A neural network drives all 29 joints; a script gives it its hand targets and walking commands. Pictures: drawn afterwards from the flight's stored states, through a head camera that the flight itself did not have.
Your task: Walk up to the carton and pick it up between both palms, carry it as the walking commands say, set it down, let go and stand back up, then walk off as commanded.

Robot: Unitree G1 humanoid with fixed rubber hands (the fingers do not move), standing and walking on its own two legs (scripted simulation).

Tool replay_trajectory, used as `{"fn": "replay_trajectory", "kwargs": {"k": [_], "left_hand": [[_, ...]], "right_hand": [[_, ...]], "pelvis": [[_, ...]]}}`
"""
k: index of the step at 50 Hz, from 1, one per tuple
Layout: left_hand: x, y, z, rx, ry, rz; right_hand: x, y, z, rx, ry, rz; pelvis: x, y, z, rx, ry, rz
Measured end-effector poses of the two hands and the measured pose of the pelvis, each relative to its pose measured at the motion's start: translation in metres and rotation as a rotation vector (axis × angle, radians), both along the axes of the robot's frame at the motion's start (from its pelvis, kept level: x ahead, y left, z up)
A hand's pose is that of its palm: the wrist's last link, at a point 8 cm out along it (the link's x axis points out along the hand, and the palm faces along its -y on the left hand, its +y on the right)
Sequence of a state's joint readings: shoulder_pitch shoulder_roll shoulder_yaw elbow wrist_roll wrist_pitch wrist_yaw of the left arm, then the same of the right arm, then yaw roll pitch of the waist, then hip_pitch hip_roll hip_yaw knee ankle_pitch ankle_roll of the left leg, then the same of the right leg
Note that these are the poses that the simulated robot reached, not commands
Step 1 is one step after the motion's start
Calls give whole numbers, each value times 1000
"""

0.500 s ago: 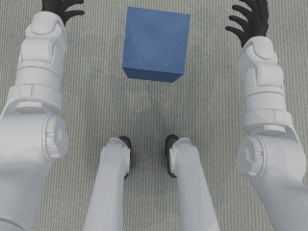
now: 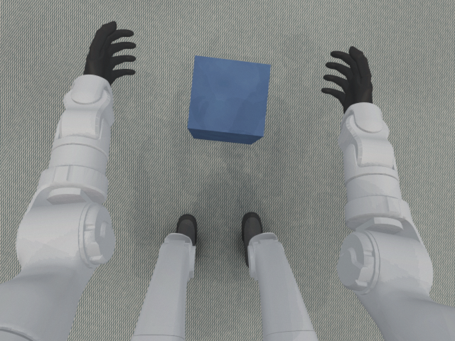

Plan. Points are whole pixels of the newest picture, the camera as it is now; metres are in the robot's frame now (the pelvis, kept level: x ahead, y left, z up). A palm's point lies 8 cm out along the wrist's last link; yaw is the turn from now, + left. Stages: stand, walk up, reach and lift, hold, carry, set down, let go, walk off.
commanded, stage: let go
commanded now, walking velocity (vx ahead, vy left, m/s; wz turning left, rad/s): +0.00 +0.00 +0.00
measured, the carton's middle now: (227, 106) +0.56 -0.02 -0.56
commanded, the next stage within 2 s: stand in 1.08 s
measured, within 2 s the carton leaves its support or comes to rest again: neither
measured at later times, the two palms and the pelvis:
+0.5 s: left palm (43, 209) +0.31 +0.22 -0.01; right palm (423, 228) +0.29 -0.24 +0.00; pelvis +0.05 -0.01 +0.08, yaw +1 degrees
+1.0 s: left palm out of the picture +0.23 +0.24 +0.03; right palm (438, 278) +0.24 -0.23 +0.03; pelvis +0.07 +0.00 +0.10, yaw +0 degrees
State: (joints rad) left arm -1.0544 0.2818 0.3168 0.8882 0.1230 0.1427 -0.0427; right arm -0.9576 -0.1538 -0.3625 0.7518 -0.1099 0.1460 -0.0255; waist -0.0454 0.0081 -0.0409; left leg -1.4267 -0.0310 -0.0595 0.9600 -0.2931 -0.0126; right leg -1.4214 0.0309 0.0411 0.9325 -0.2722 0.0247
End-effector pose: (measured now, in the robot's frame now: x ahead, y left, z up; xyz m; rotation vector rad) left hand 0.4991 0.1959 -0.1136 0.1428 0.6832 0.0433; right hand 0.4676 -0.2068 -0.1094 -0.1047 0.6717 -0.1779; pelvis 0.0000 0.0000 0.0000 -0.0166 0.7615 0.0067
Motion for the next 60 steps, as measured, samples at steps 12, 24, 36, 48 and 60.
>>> {"fn": "replay_trajectory", "kwargs": {"k": [12, 24, 36, 48, 60], "left_hand": [[-99, 15, 42, 68, 61, 12], [-183, 19, 102, 29, 64, 23], [-255, 32, 137, 34, 81, 30], [-268, 42, 147, 36, 100, 28], [-298, 64, 123, 153, 193, 53]], "right_hand": [[-90, -23, 44, -24, 82, 88], [-174, -29, 104, -9, 98, 98], [-235, -30, 139, -11, 112, 102], [-230, -19, 141, -20, 122, 131], [-247, -41, 121, -119, 162, 86]], "pelvis": [[30, -5, 42, 18, -139, -2], [52, -9, 76, 22, -418, 1], [72, -5, 96, 19, -690, 3], [74, 3, 97, 17, -818, -9], [85, 5, 92, 12, -745, -18]]}}
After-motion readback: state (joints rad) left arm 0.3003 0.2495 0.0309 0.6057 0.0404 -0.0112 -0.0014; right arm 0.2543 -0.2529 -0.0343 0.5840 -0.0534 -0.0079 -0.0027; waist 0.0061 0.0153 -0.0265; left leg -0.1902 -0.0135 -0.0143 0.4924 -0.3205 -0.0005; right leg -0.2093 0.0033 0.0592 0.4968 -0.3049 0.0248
